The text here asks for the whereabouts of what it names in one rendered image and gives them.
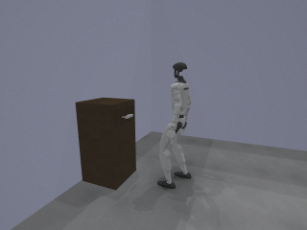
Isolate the robot left forearm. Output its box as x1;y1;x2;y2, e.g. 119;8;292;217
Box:
170;103;181;130

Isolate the drawer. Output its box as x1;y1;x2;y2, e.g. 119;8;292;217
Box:
113;104;134;129

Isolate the handle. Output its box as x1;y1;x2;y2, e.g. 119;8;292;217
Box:
122;114;133;119

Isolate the right robot thigh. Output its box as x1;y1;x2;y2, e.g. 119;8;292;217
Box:
173;122;187;153

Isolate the robot right upper arm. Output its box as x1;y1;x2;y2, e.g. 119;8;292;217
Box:
187;82;192;106

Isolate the left robot hand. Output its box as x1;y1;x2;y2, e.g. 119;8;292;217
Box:
165;129;176;147

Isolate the robot right forearm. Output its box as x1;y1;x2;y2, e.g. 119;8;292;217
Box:
183;104;191;121

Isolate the robot left upper arm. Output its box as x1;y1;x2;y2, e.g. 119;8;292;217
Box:
171;82;182;109

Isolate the robot left shin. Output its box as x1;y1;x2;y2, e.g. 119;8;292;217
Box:
159;151;172;184

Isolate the cabinet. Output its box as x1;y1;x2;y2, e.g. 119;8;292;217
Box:
75;98;136;191

